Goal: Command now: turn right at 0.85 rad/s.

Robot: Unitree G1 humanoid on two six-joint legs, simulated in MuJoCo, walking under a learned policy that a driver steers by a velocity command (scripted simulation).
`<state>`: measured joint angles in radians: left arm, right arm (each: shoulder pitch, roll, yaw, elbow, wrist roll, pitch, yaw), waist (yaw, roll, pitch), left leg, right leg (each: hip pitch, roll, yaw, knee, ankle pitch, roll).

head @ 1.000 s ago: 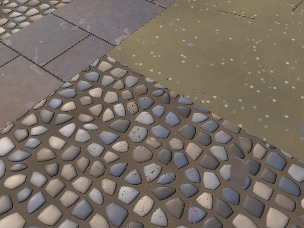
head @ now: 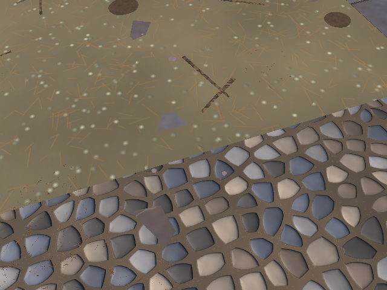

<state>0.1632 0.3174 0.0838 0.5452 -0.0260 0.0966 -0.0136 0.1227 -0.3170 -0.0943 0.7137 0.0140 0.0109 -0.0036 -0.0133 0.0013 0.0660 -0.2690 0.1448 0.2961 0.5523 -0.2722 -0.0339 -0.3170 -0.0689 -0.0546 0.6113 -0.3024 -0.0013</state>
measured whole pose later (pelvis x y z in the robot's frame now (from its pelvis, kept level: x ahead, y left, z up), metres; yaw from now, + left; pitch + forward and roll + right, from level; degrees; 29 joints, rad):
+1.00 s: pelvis +0.06 -0.01 +0.02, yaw +11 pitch +2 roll +0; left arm 0.35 0.28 0.07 0.70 0.01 -0.07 0.04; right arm 0.20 -0.34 -0.10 0.66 0.04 0.02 0.02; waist 0.06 0.02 -0.04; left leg -0.70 0.08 -0.06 1.25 -0.19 -0.04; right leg -0.08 -0.01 -0.13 0.33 -0.29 -0.03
